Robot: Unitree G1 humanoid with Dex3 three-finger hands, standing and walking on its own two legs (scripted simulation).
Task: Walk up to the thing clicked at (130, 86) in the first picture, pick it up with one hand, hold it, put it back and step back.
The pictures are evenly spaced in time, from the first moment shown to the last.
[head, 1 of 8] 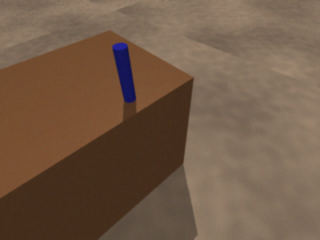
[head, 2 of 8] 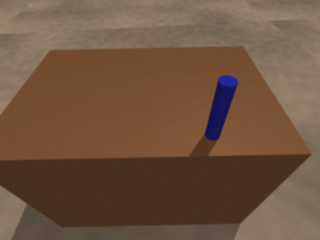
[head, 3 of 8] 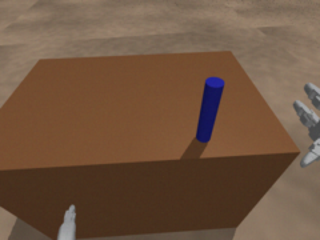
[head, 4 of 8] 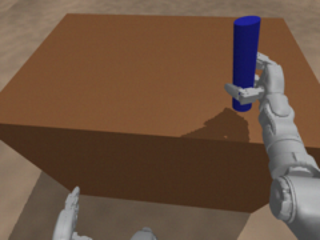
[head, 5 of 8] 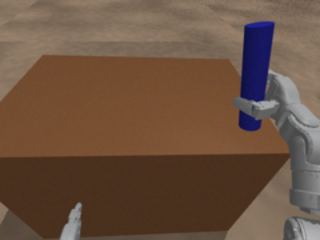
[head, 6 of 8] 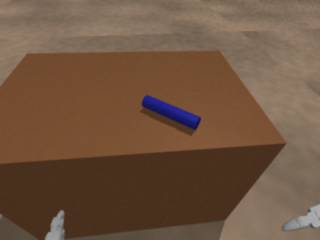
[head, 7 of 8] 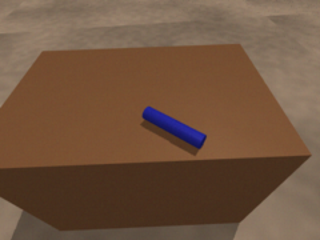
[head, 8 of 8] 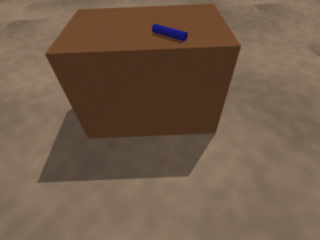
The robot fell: no
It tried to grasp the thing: yes
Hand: right
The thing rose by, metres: 0.22
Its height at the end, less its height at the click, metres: -0.08
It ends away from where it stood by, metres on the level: 0.11
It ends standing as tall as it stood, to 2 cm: no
